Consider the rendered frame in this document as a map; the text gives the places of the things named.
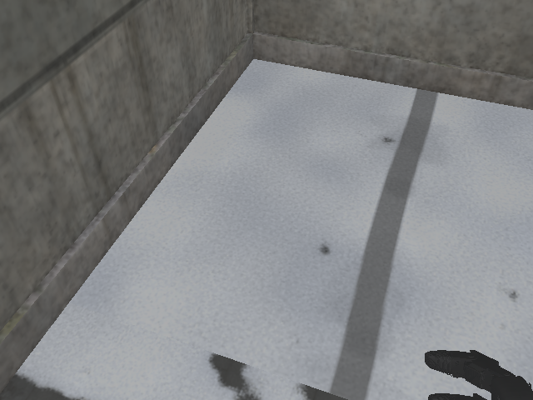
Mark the right robot hand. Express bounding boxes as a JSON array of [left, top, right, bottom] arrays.
[[425, 350, 533, 400]]

